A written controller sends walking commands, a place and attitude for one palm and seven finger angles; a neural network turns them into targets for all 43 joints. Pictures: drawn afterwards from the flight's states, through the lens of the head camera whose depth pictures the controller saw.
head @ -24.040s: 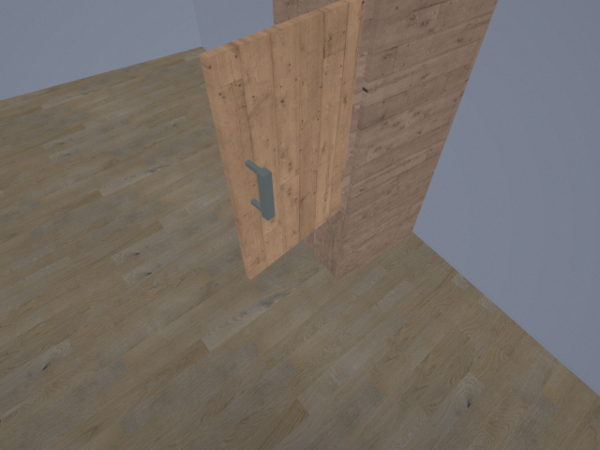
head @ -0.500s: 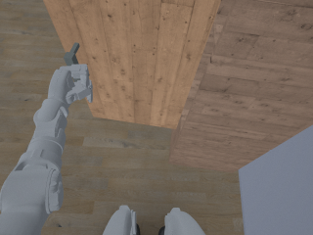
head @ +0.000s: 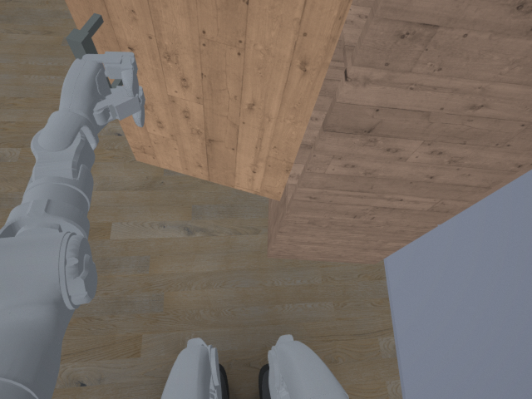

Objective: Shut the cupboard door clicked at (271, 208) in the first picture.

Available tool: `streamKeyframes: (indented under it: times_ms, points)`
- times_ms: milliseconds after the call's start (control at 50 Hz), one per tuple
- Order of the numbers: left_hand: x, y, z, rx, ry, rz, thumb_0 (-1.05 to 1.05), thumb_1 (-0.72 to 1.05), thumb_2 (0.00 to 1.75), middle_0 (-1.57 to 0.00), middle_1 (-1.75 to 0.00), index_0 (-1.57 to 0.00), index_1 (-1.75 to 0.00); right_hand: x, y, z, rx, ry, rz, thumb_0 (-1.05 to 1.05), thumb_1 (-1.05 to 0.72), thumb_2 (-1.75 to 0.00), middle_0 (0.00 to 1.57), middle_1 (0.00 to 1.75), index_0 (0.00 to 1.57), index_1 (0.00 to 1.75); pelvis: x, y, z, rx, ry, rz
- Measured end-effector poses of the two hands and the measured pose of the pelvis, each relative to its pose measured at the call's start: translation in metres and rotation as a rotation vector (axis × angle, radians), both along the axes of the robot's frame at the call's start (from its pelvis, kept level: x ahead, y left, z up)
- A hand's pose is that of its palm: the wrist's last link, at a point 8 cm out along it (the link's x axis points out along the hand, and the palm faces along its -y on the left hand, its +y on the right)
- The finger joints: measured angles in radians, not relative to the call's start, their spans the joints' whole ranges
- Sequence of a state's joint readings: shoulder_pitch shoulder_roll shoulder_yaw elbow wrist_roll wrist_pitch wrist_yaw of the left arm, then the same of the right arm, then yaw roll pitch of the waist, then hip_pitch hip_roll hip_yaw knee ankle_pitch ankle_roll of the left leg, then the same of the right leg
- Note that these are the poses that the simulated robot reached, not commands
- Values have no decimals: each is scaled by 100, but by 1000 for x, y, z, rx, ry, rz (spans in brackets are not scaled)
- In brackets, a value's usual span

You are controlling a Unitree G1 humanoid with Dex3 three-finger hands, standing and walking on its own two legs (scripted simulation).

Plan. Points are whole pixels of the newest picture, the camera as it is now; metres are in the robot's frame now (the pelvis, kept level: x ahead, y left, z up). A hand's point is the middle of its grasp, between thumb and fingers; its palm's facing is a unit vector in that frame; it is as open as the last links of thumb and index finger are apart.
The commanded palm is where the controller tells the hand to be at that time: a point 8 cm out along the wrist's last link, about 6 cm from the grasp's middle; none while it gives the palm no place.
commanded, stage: push the door shut along its arc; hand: left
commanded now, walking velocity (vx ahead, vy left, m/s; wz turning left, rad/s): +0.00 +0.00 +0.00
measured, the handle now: (101, 64) +0.60 +0.19 +0.08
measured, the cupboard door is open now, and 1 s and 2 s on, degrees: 77 62 62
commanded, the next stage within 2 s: pull the fist back off the door in 0.70 s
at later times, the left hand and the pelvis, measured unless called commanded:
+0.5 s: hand (167, 71) +0.57 +0.10 +0.09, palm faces -0.34 -0.94 +0.00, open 3.1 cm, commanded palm +0.59 +0.12 +0.08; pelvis +0.01 +0.00 -0.02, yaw -1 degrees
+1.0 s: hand (181, 54) +0.62 +0.08 +0.08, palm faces +0.10 -0.99 -0.01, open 3.1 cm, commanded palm +0.58 +0.09 +0.08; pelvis +0.01 -0.02 -0.02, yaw -1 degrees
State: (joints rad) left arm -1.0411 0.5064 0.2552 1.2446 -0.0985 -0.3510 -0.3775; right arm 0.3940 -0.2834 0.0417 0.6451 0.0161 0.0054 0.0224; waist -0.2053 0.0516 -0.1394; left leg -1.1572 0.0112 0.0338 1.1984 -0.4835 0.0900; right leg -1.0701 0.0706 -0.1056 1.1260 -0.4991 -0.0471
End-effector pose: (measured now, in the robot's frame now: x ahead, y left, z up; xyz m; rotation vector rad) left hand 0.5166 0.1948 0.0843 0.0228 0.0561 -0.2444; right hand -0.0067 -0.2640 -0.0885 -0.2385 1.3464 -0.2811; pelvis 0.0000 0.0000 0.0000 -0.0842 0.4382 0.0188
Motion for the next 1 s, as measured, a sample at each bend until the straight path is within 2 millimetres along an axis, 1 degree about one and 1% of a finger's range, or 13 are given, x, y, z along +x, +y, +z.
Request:
streamKeyframes:
  times_ms: [200, 320, 440, 540, 680, 820, 860, 920, 960, 1000]
  points:
    - [20, -6, 1, 7, 6, -39, 2, 90, 90, -130, -150, -130, -150, -8, 1, -1, -13, 37, -20, 1, -90, -90, 21, 30, 21, 30, 4, 0, -4, -8, 23, -4]
    - [31, -20, 3, -1, 14, -80, 2, 90, 90, -130, -150, -130, -150, -10, -2, -2, -26, 55, -24, 1, -90, -90, 21, 30, 21, 30, 5, -1, -7, -10, 36, -3]
    - [49, -38, 5, -7, 13, -104, 2, 90, 91, -130, -150, -130, -150, -14, -6, -5, -46, 55, -35, 1, -90, -90, 21, 30, 21, 30, 5, -3, -13, -12, 58, -9]
    - [60, -43, 4, -2, 12, -106, 1, 88, 92, -130, -150, -130, -150, -22, -6, -11, -45, 76, -49, 0, -90, -90, 21, 30, 21, 30, 5, -6, -19, -11, 75, -16]
    - [69, -50, 5, 21, 19, -123, 0, 90, 94, -130, -150, -130, -150, -36, -4, -17, -34, 122, -67, 0, -90, -90, 21, 30, 21, 30, 4, -11, -24, -10, 92, -15]
    - [76, -58, 7, 24, 44, -135, 1, 94, 96, -130, -150, -130, -150, -43, -8, -18, -41, 140, -65, 0, -90, -90, 21, 30, 21, 30, 3, -16, -27, -11, 104, -9]
    - [79, -59, 5, -50, 50, -43, 2, 91, 95, -130, -150, -130, -150, -43, -8, -18, -36, 140, -52, 0, -90, -90, 21, 30, 21, 30, 3, -17, -28, -13, 111, -9]
    - [81, -59, -1, -120, 53, 184, 2, 87, 92, -130, -150, -130, -150, -42, -5, -16, 2, 142, -21, 0, -90, -90, 21, 30, 21, 30, 3, -19, -27, -8, 119, -11]
    - [79, -60, -3, -79, 20, 302, 2, 86, 91, -130, -150, -130, -150, -42, -2, -15, 38, 145, -6, 0, -90, -90, 21, 30, 21, 30, 4, -21, -25, -3, 123, -13]
    - [75, -66, -4, -5, -29, 347, 2, 87, 91, -130, -150, -130, -150, -43, 1, -15, 73, 153, -9, 0, -90, -90, 21, 30, 21, 30, 5, -22, -23, 2, 123, -14]
